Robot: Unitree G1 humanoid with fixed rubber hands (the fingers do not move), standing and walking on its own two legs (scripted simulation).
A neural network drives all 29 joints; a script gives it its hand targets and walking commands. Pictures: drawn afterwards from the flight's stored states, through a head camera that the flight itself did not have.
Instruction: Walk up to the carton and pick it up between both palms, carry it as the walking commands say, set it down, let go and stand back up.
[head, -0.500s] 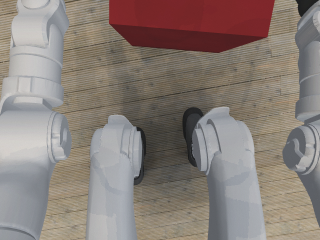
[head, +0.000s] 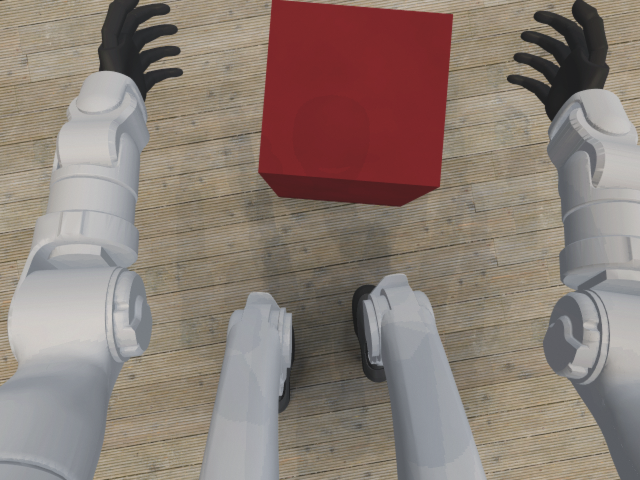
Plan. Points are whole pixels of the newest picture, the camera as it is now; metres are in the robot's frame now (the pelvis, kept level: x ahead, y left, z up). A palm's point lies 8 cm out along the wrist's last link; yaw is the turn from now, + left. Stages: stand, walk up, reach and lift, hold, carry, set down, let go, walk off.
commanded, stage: set down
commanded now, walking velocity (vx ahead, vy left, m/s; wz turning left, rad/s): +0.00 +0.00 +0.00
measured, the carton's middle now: (348, 123) +0.57 -0.08 -0.38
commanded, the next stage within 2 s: let go in 0.62 s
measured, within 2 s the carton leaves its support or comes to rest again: neither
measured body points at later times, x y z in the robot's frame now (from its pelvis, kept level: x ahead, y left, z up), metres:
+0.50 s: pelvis +0.06 +0.00 +0.14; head +0.34 -0.02 +0.49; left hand +0.59 +0.17 +0.05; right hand +0.51 -0.30 +0.06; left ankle +0.08 +0.11 -0.48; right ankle +0.12 -0.10 -0.48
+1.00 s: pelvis +0.07 +0.01 +0.21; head +0.25 +0.00 +0.62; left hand +0.41 +0.19 +0.11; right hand +0.37 -0.27 +0.13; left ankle +0.08 +0.11 -0.48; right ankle +0.12 -0.10 -0.48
